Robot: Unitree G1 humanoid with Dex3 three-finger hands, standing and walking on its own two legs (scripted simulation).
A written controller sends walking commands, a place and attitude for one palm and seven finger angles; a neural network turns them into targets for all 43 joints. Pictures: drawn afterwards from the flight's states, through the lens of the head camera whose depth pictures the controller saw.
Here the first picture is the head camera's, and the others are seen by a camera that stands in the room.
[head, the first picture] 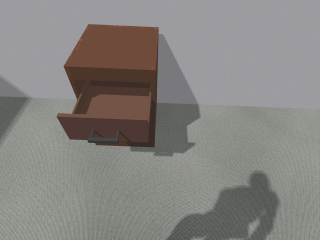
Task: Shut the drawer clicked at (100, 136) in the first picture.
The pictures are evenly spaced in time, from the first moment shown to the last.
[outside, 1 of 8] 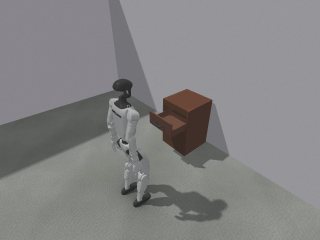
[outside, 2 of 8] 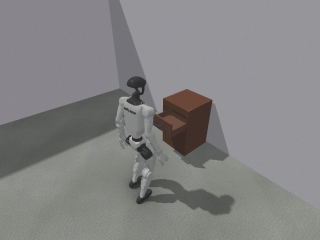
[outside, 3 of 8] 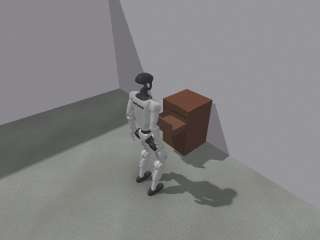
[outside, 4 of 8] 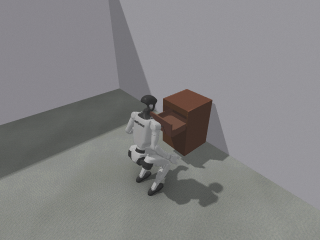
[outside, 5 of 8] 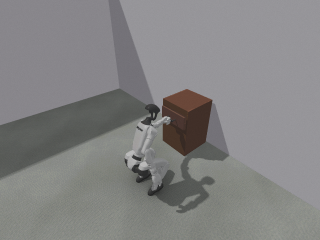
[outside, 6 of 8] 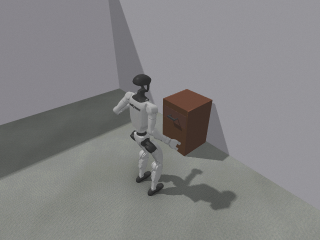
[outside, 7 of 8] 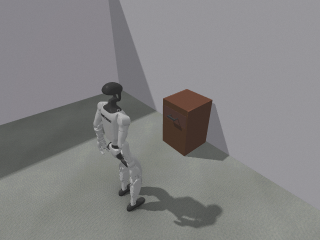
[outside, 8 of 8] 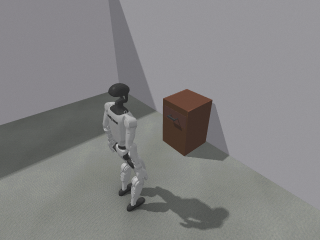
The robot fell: no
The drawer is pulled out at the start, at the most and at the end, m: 0.24 0.24 0.00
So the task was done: yes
